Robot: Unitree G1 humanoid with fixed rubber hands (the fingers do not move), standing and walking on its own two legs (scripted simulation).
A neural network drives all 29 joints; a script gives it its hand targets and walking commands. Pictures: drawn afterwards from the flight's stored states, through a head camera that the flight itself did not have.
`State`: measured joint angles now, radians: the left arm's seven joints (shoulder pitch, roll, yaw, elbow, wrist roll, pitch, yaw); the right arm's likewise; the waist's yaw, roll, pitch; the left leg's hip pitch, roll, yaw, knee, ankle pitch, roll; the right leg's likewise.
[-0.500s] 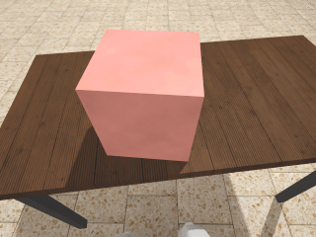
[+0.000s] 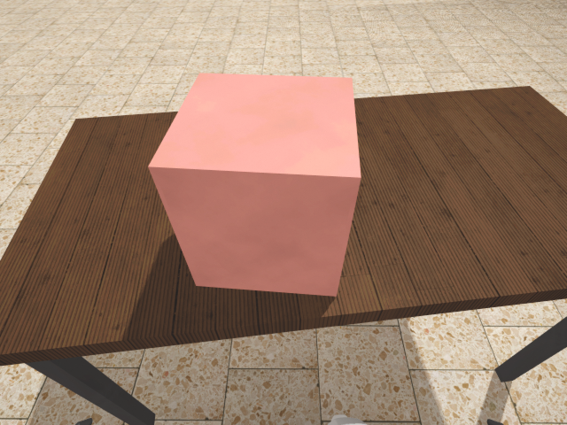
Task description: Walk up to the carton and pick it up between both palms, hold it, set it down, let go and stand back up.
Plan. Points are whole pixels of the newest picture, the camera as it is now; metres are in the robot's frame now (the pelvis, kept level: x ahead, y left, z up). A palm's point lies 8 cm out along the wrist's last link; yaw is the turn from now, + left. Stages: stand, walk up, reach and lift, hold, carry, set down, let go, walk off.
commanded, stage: walk up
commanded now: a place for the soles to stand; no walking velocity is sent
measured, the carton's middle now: (269, 187) +0.44 +0.02 +0.11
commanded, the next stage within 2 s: reach and lift in 1.68 s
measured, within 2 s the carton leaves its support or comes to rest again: neither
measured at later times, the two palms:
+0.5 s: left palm out of the picture +0.07 +0.31 -0.10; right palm out of the picture +0.02 -0.31 -0.10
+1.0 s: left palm out of the picture +0.03 +0.28 -0.10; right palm out of the picture -0.03 -0.33 -0.09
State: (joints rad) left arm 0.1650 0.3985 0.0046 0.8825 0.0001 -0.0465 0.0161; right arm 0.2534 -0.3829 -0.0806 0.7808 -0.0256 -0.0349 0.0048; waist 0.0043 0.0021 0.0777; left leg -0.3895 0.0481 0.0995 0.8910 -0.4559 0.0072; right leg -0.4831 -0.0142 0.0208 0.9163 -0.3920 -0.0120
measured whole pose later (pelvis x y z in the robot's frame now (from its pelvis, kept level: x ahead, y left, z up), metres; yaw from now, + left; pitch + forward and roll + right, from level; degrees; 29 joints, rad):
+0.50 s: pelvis -0.05 +0.01 -0.01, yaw +0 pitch -7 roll +0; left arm 0.14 0.39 0.00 0.88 0.00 0.04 0.00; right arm 0.30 -0.38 -0.08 0.79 -0.02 -0.01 -0.01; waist 0.00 -0.01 0.08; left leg -0.33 -0.02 0.09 0.94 -0.51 0.03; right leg -0.48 0.00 0.02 0.93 -0.34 -0.02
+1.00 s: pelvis -0.08 -0.02 +0.01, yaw -2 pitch -2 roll +1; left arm 0.14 0.39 0.00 0.90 0.00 0.00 0.00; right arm 0.28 -0.37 -0.06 0.82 -0.03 -0.05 0.00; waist 0.00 -0.03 0.09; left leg -0.44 0.02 0.08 0.84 -0.37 0.04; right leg -0.46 0.00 0.02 0.87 -0.37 -0.02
